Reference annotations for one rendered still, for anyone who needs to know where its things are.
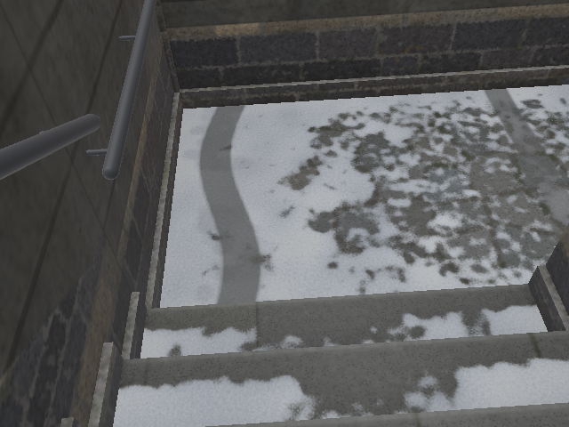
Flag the stairs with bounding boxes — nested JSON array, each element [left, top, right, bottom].
[[113, 284, 569, 427]]

